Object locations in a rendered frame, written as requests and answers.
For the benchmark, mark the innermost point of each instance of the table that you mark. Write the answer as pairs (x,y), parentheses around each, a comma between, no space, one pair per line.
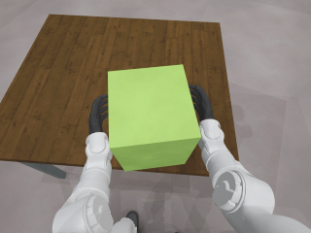
(44,115)

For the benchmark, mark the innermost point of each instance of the left robot hand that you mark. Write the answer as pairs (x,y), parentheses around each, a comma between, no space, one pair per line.
(96,118)

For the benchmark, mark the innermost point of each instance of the left robot upper arm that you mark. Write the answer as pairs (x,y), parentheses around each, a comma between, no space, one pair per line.
(90,214)

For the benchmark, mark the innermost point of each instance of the robot left thigh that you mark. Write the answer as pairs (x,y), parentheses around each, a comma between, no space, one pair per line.
(124,227)

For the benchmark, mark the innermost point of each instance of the carton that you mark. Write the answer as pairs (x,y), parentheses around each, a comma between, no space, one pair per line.
(152,121)

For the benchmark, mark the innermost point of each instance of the left robot foot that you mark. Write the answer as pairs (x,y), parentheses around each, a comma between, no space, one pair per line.
(134,217)

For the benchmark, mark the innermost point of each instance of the robot left forearm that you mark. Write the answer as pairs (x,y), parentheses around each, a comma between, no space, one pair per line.
(96,175)

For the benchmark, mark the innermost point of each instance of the right robot upper arm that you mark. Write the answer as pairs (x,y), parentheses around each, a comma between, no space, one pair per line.
(248,204)

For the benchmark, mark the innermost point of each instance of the robot right forearm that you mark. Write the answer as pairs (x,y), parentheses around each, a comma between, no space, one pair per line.
(215,155)

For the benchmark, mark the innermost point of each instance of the right robot hand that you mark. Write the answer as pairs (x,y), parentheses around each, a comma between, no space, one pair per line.
(203,105)

